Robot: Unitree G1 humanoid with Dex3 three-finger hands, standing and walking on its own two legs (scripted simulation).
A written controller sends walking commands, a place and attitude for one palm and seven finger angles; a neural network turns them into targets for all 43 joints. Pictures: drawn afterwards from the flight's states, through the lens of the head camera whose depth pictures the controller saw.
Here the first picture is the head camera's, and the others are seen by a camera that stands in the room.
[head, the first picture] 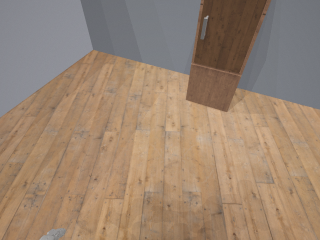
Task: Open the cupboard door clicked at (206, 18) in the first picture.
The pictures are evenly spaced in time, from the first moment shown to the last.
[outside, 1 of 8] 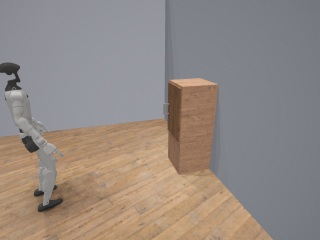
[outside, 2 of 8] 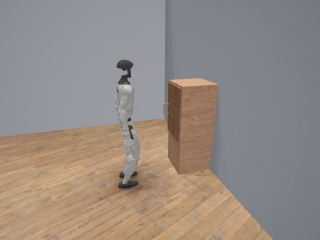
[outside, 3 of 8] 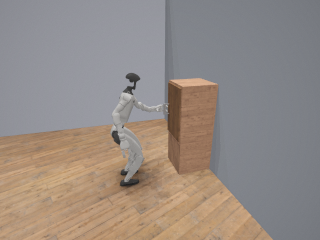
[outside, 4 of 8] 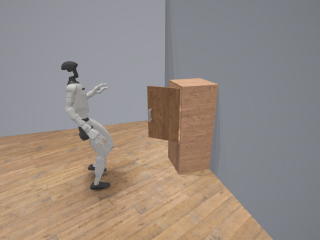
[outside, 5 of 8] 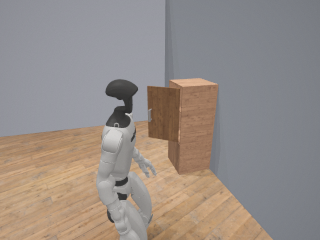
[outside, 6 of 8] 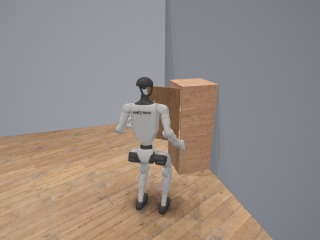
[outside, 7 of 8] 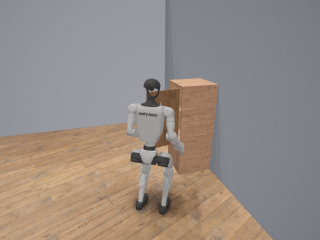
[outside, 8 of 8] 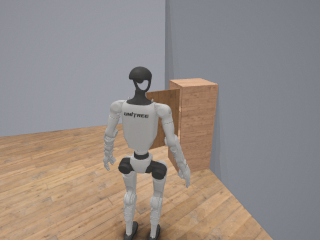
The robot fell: no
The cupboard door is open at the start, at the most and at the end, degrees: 0 100 100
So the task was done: yes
